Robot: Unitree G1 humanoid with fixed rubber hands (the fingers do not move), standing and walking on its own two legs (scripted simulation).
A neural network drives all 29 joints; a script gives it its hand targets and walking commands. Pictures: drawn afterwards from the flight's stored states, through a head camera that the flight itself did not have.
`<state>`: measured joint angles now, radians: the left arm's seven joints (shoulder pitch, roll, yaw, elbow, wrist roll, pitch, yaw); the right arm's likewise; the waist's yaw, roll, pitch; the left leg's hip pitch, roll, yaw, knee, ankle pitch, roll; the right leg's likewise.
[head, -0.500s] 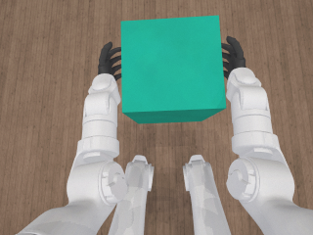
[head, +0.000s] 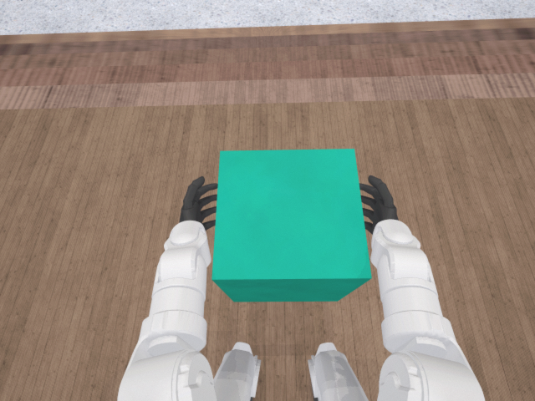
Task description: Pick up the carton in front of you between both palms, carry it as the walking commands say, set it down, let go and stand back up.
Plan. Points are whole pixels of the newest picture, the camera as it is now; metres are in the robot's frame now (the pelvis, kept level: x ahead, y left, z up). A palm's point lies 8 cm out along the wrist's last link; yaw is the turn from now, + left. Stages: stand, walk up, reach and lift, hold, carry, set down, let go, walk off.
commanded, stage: reach and lift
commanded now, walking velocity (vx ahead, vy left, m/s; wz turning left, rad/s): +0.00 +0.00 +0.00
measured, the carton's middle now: (286, 235) +0.40 +0.00 -0.10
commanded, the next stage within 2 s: hold in 1.54 s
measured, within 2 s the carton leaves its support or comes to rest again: neither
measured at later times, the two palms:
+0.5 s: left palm (154, 215) +0.34 +0.15 +0.11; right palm (421, 218) +0.34 -0.15 +0.11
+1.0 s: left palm (149, 214) +0.33 +0.15 +0.13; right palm (430, 217) +0.33 -0.15 +0.13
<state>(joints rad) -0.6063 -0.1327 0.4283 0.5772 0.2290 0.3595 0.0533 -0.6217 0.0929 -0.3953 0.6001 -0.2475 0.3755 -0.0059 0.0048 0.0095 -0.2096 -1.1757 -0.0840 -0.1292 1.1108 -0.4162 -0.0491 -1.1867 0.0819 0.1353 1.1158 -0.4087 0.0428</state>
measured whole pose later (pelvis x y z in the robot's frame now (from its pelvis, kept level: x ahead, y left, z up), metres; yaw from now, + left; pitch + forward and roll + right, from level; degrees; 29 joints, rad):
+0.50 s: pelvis +0.04 +0.00 +0.10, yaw +0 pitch +3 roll +0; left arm -0.26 -0.15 0.26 0.40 0.24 0.52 0.03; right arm -0.25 0.15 -0.25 0.39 -0.24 0.54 -0.01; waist 0.00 0.00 -0.11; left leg -0.30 -0.04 -0.15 0.49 -0.24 -0.02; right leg -0.31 0.04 0.15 0.49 -0.24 0.02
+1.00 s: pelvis +0.03 +0.00 +0.10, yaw +0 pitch -3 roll +0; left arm -0.32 -0.17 0.30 0.38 0.31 0.61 -0.01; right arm -0.31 0.16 -0.29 0.37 -0.30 0.63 0.02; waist 0.00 0.00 0.00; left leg -0.16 -0.04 -0.15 0.44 -0.22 -0.02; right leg -0.17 0.04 0.14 0.43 -0.21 0.02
